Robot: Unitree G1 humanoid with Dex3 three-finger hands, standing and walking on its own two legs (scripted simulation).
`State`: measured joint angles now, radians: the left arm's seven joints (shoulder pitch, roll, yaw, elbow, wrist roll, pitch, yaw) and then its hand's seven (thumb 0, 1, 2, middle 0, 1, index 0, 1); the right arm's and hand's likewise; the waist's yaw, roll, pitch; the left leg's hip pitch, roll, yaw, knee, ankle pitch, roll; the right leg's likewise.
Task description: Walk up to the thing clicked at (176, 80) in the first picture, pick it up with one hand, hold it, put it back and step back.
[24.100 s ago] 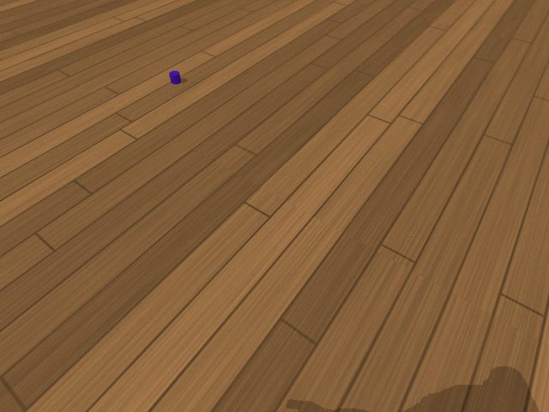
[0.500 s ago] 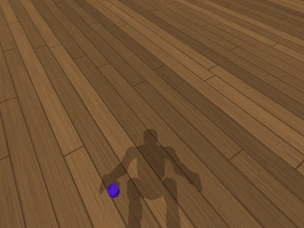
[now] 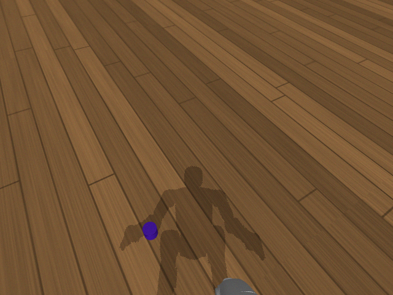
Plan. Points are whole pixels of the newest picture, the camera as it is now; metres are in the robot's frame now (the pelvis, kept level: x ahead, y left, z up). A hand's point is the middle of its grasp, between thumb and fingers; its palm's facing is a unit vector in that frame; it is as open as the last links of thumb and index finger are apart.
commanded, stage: walk up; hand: left
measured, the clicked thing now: (150, 230) +0.50 +0.21 -0.73
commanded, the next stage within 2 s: none
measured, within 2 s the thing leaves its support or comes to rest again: neither
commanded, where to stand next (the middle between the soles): +0.10 +0.00 m, yaw -4 degrees
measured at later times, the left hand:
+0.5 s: hand (89, 293) +0.15 +0.24 -0.15, palm faces -0.04 -0.93 -0.36, open 7.4 cm
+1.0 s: hand out of the picture +0.05 +0.28 -0.15, palm faces -0.05 -0.93 -0.36, open 7.4 cm
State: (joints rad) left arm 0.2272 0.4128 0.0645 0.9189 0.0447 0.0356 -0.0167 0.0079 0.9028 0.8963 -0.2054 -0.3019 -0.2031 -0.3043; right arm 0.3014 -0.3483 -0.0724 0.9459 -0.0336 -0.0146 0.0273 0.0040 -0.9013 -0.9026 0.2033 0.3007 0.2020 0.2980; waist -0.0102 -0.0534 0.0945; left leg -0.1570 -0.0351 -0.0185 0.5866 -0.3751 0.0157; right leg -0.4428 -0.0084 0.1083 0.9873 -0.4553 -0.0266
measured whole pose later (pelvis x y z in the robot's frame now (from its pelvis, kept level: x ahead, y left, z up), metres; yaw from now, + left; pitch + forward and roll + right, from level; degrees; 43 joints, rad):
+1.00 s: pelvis +0.01 +0.01 +0.00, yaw -3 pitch -4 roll +0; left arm 0.27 0.39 0.03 0.94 0.01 0.01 -0.02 0.01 0.90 0.90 -0.21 -0.30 -0.20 -0.30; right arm 0.20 -0.41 -0.06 0.93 -0.01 -0.03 0.01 0.00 -0.90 -0.90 0.20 0.30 0.20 0.30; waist 0.03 0.00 0.11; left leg -0.31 0.01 0.00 0.60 -0.21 0.01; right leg -0.22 -0.02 0.03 0.64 -0.35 0.01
